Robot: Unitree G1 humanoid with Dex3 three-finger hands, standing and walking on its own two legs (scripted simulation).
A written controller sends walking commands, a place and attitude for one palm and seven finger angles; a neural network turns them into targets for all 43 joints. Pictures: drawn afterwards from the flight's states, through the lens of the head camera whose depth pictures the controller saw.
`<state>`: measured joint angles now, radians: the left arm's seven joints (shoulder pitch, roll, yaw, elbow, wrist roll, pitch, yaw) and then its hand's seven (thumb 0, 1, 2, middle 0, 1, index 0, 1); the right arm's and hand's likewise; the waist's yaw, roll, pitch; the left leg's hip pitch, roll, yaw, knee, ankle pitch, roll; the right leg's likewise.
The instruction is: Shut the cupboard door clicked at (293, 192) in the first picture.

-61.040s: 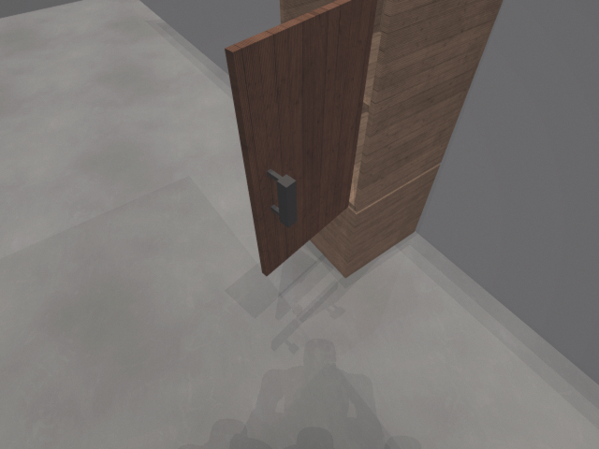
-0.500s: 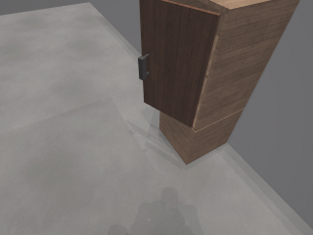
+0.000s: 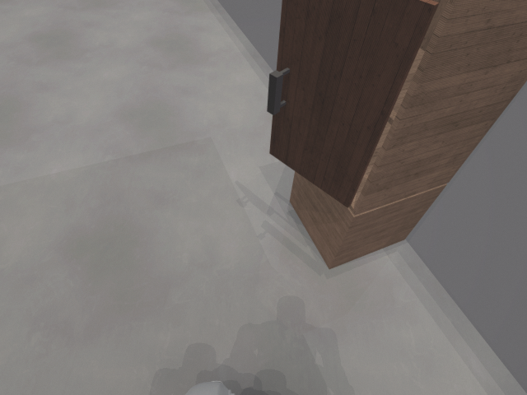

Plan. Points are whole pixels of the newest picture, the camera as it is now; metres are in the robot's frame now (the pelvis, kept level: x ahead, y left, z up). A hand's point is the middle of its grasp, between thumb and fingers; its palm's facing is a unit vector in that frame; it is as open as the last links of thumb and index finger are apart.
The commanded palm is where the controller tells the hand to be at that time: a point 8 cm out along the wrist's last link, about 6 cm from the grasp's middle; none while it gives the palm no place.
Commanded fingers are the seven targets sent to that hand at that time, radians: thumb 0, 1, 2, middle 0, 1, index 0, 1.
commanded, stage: walk to a spot facing it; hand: left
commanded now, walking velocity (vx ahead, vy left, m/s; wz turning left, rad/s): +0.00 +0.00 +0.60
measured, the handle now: (279, 90) +0.87 -0.02 -0.04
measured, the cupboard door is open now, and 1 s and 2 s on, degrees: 23 23 23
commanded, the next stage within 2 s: none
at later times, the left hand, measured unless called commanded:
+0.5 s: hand out of the picture +0.09 +0.22 -0.13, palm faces +0.28 -0.91 -0.30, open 7.4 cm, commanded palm none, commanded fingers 0.00 0.90 0.90 -0.20 -0.30 -0.20 -0.30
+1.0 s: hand out of the picture -0.08 +0.15 -0.17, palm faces +0.63 -0.73 -0.27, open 7.4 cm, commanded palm none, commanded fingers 0.00 0.90 0.90 -0.20 -0.30 -0.20 -0.30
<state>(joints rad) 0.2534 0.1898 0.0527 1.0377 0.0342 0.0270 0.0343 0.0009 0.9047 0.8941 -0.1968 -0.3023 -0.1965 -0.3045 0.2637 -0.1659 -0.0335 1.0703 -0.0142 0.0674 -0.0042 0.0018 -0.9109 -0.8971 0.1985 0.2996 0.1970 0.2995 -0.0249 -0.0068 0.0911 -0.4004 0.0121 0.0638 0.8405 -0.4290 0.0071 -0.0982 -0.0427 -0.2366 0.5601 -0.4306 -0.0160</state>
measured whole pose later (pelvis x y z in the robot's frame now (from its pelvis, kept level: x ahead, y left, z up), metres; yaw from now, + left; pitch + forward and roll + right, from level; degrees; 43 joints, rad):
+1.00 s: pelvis +0.04 -0.03 +0.00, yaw +38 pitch +0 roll +1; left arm 0.27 0.26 0.07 0.91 0.03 0.07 0.02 0.01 0.91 0.89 -0.20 -0.30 -0.20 -0.30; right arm 0.10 -0.22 -0.04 0.86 -0.02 0.03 0.02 0.00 -0.91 -0.90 0.20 0.30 0.20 0.30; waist 0.02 -0.06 0.13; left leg -0.30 -0.01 0.04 0.62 -0.33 0.03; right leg -0.39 -0.10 -0.09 1.08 -0.55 0.06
